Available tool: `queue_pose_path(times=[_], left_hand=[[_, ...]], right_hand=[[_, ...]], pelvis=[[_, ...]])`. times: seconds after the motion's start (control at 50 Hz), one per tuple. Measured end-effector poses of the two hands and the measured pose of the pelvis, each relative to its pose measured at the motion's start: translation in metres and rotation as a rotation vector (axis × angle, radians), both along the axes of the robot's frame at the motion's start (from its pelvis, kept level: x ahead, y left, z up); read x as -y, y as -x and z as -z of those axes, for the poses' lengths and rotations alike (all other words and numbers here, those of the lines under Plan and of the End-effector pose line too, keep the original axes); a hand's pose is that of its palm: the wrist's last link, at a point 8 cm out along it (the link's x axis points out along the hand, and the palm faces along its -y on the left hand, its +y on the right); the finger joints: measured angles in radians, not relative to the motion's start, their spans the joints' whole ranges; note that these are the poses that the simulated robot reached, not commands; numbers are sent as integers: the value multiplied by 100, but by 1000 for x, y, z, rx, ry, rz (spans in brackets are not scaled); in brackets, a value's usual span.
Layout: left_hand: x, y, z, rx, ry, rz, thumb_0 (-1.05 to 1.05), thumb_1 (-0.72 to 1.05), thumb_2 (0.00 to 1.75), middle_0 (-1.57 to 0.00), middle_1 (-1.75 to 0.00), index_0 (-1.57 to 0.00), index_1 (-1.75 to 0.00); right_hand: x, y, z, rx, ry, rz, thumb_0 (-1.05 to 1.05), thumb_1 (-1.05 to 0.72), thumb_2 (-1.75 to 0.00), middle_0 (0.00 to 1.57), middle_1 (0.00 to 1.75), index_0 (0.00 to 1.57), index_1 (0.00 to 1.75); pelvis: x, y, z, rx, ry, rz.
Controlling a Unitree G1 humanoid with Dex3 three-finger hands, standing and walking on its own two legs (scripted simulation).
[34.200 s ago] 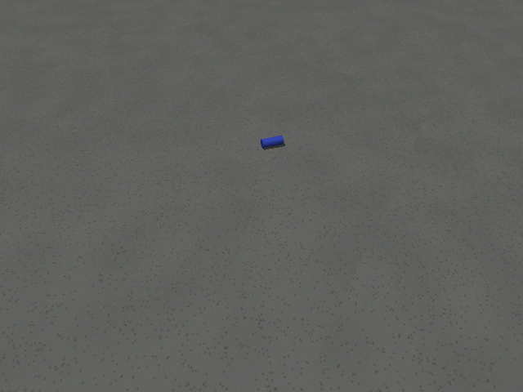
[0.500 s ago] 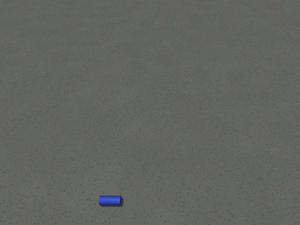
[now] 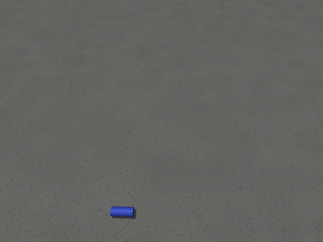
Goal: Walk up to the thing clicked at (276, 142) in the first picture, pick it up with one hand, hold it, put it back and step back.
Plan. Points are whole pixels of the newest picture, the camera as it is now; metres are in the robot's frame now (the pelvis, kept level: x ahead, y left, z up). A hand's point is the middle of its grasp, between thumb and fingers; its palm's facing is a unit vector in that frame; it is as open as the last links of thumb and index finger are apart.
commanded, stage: stand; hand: left
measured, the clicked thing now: (122, 211) +0.46 +0.24 -0.76
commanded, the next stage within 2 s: rise first in 1.74 s
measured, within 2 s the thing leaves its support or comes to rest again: neither
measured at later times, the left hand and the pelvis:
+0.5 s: hand out of the picture +0.06 +0.26 -0.16, palm faces -0.02 -0.94 -0.34, open 7.4 cm; pelvis -0.01 +0.01 +0.00, yaw +0 degrees
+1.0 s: hand out of the picture +0.07 +0.27 -0.16, palm faces -0.02 -0.94 -0.34, open 7.4 cm; pelvis +0.00 +0.01 +0.00, yaw +1 degrees
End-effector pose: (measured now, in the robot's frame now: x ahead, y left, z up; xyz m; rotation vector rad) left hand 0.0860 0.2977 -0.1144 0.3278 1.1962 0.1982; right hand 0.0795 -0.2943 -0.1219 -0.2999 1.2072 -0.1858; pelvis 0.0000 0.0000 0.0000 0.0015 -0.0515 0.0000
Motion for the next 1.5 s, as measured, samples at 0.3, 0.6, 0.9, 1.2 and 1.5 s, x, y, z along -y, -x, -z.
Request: queue_pose_path(times=[0.3,0.6,0.9,1.2,1.5], left_hand=[[-3,39,7,-68,7,-27,0,90,90,-20,-30,-21,-30],[-7,25,5,-26,9,-8,0,90,90,-20,-30,-21,-30],[-11,24,6,-44,7,-12,0,90,90,-20,-30,-21,-30],[-11,17,5,-37,3,-17,0,90,90,-20,-30,-21,-30],[-11,15,4,-31,1,-18,0,90,90,-20,-30,-21,-30]], right_hand=[[2,18,0,-41,9,4,0,-90,-90,21,30,20,30],[-4,22,-1,-38,10,4,0,-90,-90,21,30,20,30],[-8,14,0,-47,12,-5,0,-90,-90,21,30,20,30],[-9,-5,-1,-22,13,-18,0,-90,-90,21,30,20,30],[-7,-7,-2,-17,14,-21,0,-90,-90,21,30,20,30]], pelvis=[[-2,8,0,-5,3,-4],[-7,8,0,-5,1,-7],[-10,1,0,-15,1,-11],[-11,-7,0,-14,2,-16],[-9,-7,0,-13,2,-17]])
